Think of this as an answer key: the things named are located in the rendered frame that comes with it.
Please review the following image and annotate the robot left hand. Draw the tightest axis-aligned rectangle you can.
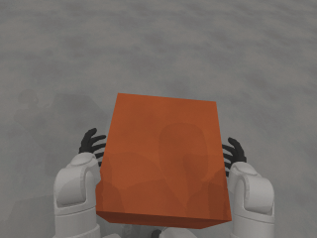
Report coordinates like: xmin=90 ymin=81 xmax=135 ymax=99
xmin=78 ymin=128 xmax=106 ymax=167

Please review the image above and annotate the robot left forearm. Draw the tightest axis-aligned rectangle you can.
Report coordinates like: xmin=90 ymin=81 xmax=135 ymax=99
xmin=53 ymin=152 xmax=101 ymax=238

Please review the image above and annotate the carton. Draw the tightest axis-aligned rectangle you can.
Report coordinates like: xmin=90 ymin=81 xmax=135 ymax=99
xmin=95 ymin=92 xmax=232 ymax=229

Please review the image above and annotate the robot right hand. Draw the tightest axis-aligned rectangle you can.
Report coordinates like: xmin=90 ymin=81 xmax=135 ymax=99
xmin=222 ymin=137 xmax=247 ymax=177

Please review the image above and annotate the robot right forearm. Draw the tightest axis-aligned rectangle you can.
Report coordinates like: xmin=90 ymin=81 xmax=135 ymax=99
xmin=227 ymin=162 xmax=275 ymax=238

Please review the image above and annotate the right robot thigh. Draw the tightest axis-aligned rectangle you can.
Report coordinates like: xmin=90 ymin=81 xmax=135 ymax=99
xmin=158 ymin=227 xmax=197 ymax=238

